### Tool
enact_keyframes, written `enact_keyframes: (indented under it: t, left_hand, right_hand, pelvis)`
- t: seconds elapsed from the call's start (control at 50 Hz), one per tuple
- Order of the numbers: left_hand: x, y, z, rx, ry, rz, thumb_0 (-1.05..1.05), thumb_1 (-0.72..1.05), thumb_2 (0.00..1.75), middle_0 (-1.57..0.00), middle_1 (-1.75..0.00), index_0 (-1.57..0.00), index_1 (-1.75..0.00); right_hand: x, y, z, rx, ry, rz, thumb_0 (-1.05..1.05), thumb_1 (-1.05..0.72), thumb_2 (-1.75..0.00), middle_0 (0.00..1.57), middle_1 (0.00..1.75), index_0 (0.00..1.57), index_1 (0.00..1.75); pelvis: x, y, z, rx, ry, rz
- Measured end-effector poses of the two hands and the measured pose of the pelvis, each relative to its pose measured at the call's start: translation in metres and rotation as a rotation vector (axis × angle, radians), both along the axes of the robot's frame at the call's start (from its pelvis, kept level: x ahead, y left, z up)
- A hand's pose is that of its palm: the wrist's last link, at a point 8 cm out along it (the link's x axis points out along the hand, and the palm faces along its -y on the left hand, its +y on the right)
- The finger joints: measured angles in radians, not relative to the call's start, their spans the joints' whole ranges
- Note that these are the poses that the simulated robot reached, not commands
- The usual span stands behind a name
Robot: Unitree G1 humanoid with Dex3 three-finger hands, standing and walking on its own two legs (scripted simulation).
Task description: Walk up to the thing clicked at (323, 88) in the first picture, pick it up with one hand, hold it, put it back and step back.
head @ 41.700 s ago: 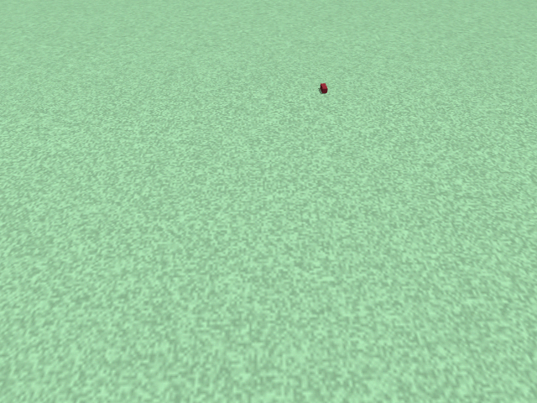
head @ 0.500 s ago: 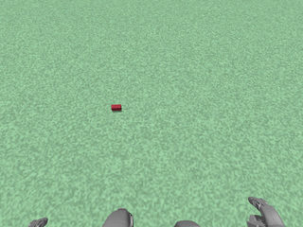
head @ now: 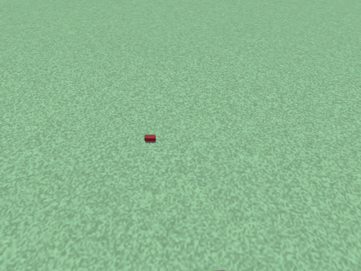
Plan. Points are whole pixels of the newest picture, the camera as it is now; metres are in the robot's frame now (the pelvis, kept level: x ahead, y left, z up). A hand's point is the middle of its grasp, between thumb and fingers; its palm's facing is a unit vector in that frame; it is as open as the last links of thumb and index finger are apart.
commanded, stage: step back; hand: left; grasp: from above
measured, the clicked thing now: (150, 138) +1.10 +0.19 -0.75
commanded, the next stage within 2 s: stand in 0.74 s
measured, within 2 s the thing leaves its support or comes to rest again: neither
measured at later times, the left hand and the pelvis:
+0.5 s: hand out of the picture +0.10 +0.28 -0.16, palm faces +0.01 -0.94 -0.35, open 7.4 cm; pelvis +0.04 +0.01 +0.00, yaw +0 degrees
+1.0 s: hand out of the picture +0.15 +0.26 -0.14, palm faces -0.04 -0.94 -0.35, open 7.4 cm; pelvis +0.05 +0.01 +0.01, yaw -1 degrees
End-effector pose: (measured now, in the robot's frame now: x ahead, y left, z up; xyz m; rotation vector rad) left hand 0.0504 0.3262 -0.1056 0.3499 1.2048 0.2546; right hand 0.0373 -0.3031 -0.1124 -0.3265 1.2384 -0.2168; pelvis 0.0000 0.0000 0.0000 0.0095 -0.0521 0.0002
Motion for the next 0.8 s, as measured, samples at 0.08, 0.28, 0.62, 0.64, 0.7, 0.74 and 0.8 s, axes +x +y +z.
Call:
enact_keyframes:
  t: [0.08,0.28,0.62,0.64,0.7,0.74,0.8]
  left_hand:
    - [0.0,-0.009,-0.001,-0.001,0.015,-0.015,0.01,0.9,0.89,-0.21,-0.3,-0.21,-0.3]
    - [0.002,-0.028,0.003,-0.019,-0.019,0.022,0.0,0.9,0.89,-0.21,-0.3,-0.21,-0.3]
    - [0.07,-0.006,-0.011,-0.046,-0.015,-0.016,0.0,0.9,0.89,-0.21,-0.3,-0.21,-0.3]
    - [0.074,-0.006,-0.009,-0.045,-0.019,-0.019,0.0,0.9,0.89,-0.21,-0.3,-0.21,-0.3]
    - [0.083,-0.007,-0.005,-0.04,-0.03,-0.028,0.0,0.9,0.89,-0.21,-0.3,-0.21,-0.3]
    - [0.087,-0.008,-0.002,-0.036,-0.035,-0.034,0.0,0.9,0.89,-0.21,-0.3,-0.21,-0.3]
    - [0.092,-0.011,0.002,-0.038,-0.037,-0.041,0.0,0.9,0.89,-0.21,-0.3,-0.21,-0.3]
  right_hand:
    - [0.007,-0.008,-0.001,0.009,-0.029,-0.014,0.01,-0.9,-0.89,0.21,0.3,0.21,0.3]
    - [0.048,-0.017,0.0,-0.007,-0.033,0.032,0.01,-0.9,-0.89,0.21,0.3,0.2,0.3]
    - [0.124,0.034,0.007,0.027,-0.124,0.041,0.01,-0.9,-0.89,0.21,0.3,0.2,0.3]
    - [0.127,0.035,0.008,0.031,-0.131,0.04,0.01,-0.9,-0.89,0.21,0.3,0.2,0.3]
    - [0.135,0.036,0.009,0.04,-0.147,0.035,0.01,-0.9,-0.89,0.21,0.3,0.2,0.3]
    - [0.137,0.035,0.01,0.043,-0.151,0.029,0.01,-0.9,-0.89,0.21,0.3,0.2,0.3]
    - [0.136,0.032,0.011,0.045,-0.15,0.023,0.01,-0.9,-0.89,0.21,0.3,0.2,0.3]
  pelvis:
    - [0.001,-0.008,-0.001,-0.006,0.005,-0.018]
    - [0.018,-0.008,0.003,-0.02,0.005,0.004]
    - [0.049,0.014,0.003,-0.023,0.015,-0.018]
    - [0.05,0.014,0.004,-0.022,0.015,-0.02]
    - [0.051,0.014,0.006,-0.019,0.015,-0.026]
    - [0.051,0.014,0.007,-0.018,0.014,-0.029]
    - [0.052,0.014,0.009,-0.015,0.008,-0.028]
